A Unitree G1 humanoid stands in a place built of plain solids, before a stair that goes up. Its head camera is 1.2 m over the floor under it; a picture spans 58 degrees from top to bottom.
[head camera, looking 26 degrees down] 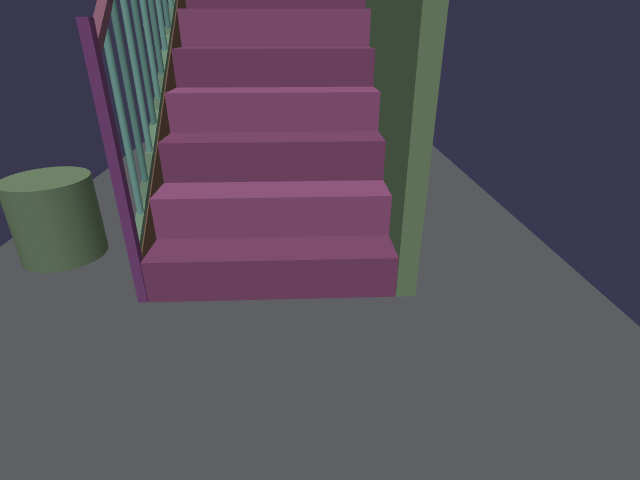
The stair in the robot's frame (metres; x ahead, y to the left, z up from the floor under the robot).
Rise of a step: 0.22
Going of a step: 0.26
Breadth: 1.22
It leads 2 degrees to the left of straight ahead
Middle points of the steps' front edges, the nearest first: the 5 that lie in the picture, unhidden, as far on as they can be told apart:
1.79 0.23 0.22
2.05 0.24 0.44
2.30 0.25 0.66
2.56 0.26 0.88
2.82 0.27 1.10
